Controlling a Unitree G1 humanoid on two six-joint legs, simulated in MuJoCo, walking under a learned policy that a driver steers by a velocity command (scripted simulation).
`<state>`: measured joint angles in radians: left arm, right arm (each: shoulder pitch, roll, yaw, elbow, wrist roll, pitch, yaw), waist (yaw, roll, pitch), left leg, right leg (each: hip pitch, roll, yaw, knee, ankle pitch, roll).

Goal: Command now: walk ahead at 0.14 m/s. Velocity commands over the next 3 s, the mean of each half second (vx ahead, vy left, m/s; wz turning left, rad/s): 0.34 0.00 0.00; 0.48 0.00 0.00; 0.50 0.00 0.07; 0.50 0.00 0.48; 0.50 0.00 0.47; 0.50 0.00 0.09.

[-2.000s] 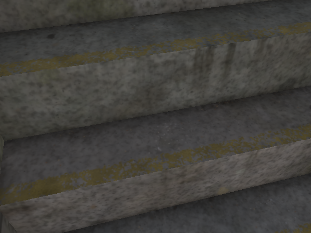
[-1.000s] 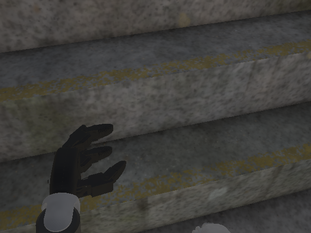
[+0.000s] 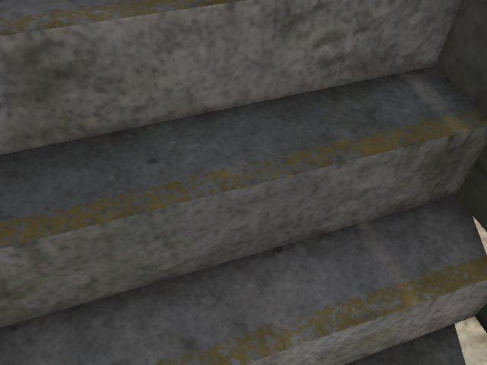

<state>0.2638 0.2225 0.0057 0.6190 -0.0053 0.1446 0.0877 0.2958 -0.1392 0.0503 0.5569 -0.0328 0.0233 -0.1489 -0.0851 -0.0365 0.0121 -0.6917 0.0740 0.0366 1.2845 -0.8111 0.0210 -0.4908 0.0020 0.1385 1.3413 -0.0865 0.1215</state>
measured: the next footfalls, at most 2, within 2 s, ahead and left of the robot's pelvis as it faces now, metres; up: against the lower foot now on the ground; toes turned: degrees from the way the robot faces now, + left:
right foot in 0.10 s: -0.15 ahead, -0.18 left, -0.24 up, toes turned -3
left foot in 0.76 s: -0.06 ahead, +0.03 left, -0.24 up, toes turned +4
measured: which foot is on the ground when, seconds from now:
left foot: down 0.00-0.08, up 0.10-0.74, down 0.76-1.00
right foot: up 0.00-0.08, down 0.10-0.76, up 0.78-1.00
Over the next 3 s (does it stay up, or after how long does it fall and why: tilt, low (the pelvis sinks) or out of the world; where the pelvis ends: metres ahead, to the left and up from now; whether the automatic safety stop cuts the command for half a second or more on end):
stays up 0.38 -0.13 0.28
